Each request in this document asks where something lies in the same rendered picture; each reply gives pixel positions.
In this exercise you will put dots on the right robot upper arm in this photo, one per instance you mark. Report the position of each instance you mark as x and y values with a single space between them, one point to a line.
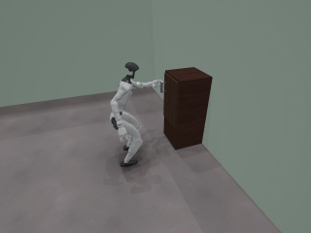
123 89

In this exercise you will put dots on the cupboard door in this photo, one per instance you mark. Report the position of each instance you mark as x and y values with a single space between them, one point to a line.
170 99

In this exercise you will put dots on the right robot shin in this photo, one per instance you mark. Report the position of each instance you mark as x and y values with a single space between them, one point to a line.
133 149

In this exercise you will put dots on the robot left forearm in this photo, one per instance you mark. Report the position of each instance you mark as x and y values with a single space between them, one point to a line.
146 85

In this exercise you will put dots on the robot head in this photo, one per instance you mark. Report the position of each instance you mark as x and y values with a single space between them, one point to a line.
132 67

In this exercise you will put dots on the handle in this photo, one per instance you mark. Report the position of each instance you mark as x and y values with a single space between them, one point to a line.
161 87

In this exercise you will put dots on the right robot hand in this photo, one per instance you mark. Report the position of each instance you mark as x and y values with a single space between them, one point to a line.
122 132

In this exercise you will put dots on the robot right forearm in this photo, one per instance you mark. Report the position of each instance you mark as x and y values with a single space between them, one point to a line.
116 112

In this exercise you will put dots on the left robot hand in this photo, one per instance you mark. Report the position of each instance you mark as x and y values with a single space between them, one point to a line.
155 83

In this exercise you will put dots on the left robot upper arm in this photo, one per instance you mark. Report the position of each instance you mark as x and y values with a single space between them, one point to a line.
136 85

